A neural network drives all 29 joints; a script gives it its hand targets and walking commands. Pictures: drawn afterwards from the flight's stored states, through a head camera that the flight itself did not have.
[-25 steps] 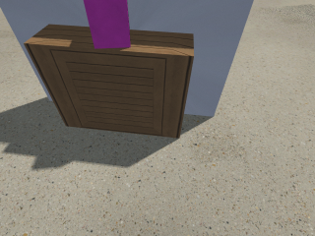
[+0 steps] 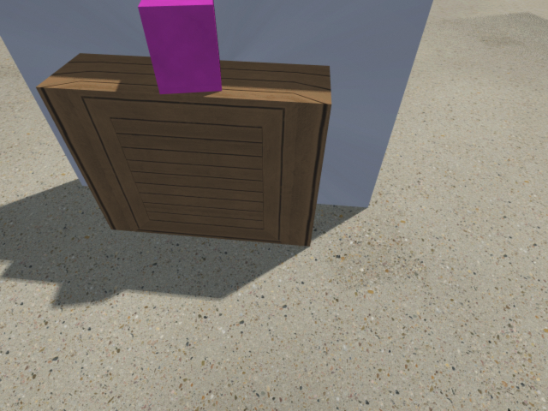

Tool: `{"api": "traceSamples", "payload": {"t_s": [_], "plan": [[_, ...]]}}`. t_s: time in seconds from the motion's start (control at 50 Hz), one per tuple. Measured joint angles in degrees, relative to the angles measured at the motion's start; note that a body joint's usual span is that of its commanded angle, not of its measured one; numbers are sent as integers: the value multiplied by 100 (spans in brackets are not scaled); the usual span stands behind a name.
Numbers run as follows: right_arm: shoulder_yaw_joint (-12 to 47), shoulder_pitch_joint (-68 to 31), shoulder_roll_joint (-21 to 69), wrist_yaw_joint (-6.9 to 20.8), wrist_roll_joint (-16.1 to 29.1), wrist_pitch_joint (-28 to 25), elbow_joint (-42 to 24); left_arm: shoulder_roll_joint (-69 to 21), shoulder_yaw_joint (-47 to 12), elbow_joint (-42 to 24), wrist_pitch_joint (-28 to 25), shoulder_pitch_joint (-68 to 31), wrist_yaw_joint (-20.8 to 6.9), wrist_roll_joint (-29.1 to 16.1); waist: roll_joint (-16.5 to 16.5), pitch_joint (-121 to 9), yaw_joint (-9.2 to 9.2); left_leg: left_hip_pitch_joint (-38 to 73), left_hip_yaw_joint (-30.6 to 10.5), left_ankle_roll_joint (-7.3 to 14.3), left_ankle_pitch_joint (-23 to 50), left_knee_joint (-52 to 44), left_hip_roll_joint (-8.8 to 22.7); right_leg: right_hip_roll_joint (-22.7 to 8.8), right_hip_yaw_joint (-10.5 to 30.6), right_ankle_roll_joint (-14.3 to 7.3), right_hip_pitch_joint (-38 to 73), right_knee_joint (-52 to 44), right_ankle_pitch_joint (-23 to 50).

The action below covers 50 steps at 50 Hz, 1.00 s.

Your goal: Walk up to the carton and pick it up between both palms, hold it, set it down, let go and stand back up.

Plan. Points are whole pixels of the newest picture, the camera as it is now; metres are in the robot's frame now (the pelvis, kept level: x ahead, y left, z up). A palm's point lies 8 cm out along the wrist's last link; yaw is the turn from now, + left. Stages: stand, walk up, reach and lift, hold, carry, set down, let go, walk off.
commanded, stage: walk up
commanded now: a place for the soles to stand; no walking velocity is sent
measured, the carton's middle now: (185, 40) +1.17 +0.26 +0.09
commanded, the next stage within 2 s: none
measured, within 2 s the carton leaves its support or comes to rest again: neither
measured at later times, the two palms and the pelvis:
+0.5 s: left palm (37, 371) +0.24 +0.40 -0.11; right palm out of the picture +0.07 -0.12 -0.11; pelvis +0.12 +0.14 -0.01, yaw -7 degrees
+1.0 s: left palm (89, 262) +0.45 +0.38 -0.10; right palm (340, 337) +0.29 -0.12 -0.13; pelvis +0.33 +0.14 +0.00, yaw -10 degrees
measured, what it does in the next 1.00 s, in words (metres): walks ahead: left foot, then right foot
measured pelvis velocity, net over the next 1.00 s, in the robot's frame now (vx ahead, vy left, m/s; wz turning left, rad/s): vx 0.33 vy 0.14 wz -0.18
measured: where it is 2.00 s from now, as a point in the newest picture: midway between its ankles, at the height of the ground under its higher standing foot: (197, 299)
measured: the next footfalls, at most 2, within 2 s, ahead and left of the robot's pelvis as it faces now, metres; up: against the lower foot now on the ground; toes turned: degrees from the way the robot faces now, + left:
left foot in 0.30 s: +0.17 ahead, +0.23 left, +0.00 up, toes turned +2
right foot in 0.80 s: +0.37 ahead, +0.04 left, +0.00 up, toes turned -14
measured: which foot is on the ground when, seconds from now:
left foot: down 0.00-0.00, up 0.02-0.28, down 0.30-0.80, up 0.82-1.00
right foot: down 0.00-0.30, up 0.32-0.78, down 0.80-1.00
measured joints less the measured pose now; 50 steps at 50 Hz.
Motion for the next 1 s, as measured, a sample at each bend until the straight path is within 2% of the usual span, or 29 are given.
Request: {"api": "traceSamples", "payload": {"t_s": [0.04, 0.1, 0.18, 0.26, 0.3, 0.32, 0.34, 0.36, 0.4, 0.44, 0.54, 0.64, 0.74, 0.8, 0.82, 0.88, 0.92, 0.94, 1.0], "plan": [[-110, 124, -93, 73, -65, 12, -92, -4, 26, -5, -36, 202, -3, 61, 64, -116, 20, -171, -41, 23, -321, 423, -49, 12, 61, -143, -31, 64, -248], [-220, 173, -244, 151, -95, 32, -183, 5, 82, 79, -99, 406, 61, 137, 129, -55, 138, -593, -39, -66, -163, 1225, -29, -41, 213, -282, 108, -172, 132], [-337, 147, -388, 232, -35, 32, -316, 64, 174, 265, -102, 621, 132, 154, 217, 80, 272, -1032, -192, -209, 167, 1419, 163, -207, 380, -158, 440, -500, 438], [-373, 145, -360, 287, 43, 3, -469, 247, 318, 407, -25, 678, 109, 132, 179, 119, 246, -1017, -267, -192, 695, 875, 373, -401, 449, 1, 603, -251, 166], [-355, 238, -355, 263, 44, -116, -576, 349, 375, 403, 52, 675, 88, 129, 91, 84, 146, -747, -183, -155, 1061, 474, 346, -523, 519, -30, 431, 444, -502], [-332, 237, -319, 222, 24, -177, -572, 399, 401, 412, 99, 618, 87, 119, -46, 129, 87, -788, -61, -171, 1064, 745, 247, -585, 611, -81, 230, 1077, -899], [-278, 243, -291, 174, -5, -203, -549, 414, 411, 410, 159, 555, 90, 102, -132, 160, 54, -801, 79, -161, 880, 1046, 212, -511, 689, -95, -43, 1817, -1073], [-218, 269, -264, 129, -14, -198, -486, 407, 394, 383, 214, 498, 91, 87, -162, 162, 26, -734, 199, -128, 672, 1209, 227, -376, 655, -84, -308, 2469, -1065], [-126, 403, -205, 68, 42, -162, -290, 375, 327, 288, 273, 349, 70, 96, -133, 113, -80, -458, 320, 0, 426, 1131, 271, -164, 283, -29, -762, 3361, -800], [-72, 602, -144, 22, 63, -143, -101, 345, 283, 164, 237, 121, 22, 76, -104, 88, -198, -125, 355, 73, 548, 718, 259, -109, -95, 24, -1133, 3646, -322], [-3, 981, -55, -63, -4, -184, 250, 283, 252, -260, 23, -296, -142, -35, -116, 163, -369, 608, 510, 87, 873, -416, 109, -198, -354, 103, -1690, 2866, 639], [14, 1187, -21, -47, 26, -223, 352, 175, 205, -416, 31, -593, -165, -81, -94, 353, -499, 1079, 664, 131, 863, -1009, -55, -333, -479, 100, -1714, 1440, 1436], [56, 1345, -22, -49, 59, -169, 306, -24, 144, -463, 55, -857, -86, -25, -29, 494, -648, 1382, 788, 87, 441, -986, -128, -217, -816, -9, -1269, 257, 1521], [102, 1500, -64, -68, 79, -100, 281, -144, 77, -569, -48, -934, -6, 47, 101, 472, -649, 1330, 770, 24, -132, -358, -19, 1, -992, -226, -794, -171, 1492], [113, 1468, -71, -74, 75, -61, 307, -187, 52, -595, -103, -978, 35, 103, 214, 537, -583, 1150, 714, 21, -317, 234, 135, 100, -1040, -316, -797, 10, 1382], [166, 1290, -13, -25, 20, 144, 225, -126, -13, -627, -174, -808, 186, 141, 57, 560, -300, 263, 235, -79, -389, 2582, -20, 67, -861, -407, -719, 563, 809], [96, 1124, -60, 30, -34, 237, 111, -115, -8, -458, -131, -568, 292, 78, 16, 481, -192, -356, 4, -137, 0, 3613, -25, -27, -769, -305, -387, 448, 667], [38, 1030, -107, 58, -40, 246, 40, -122, -1, -359, -120, -451, 320, 56, 56, 453, -156, -634, -120, -169, 258, 3800, 35, -67, -765, -216, -179, 296, 668], [-129, 693, -266, 139, -4, 182, -213, -106, 33, -97, -191, -145, 279, 11, 254, 424, -28, -1314, -475, -260, 814, 3538, 286, -121, -775, -100, 376, -181, 677]]}}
